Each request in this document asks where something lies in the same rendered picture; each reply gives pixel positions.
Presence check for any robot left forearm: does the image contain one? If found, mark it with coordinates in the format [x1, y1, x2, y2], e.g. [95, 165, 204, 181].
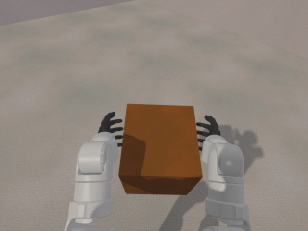
[64, 132, 118, 231]

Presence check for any carton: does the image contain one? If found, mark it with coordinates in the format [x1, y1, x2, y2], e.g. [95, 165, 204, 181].
[118, 103, 203, 195]

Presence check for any robot right forearm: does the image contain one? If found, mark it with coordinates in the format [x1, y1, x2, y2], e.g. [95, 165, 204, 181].
[201, 134, 252, 231]

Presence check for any right robot hand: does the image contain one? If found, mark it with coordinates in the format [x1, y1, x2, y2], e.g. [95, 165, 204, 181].
[196, 115, 221, 151]

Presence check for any left robot hand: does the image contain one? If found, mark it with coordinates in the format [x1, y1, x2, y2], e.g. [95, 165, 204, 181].
[98, 112, 124, 147]

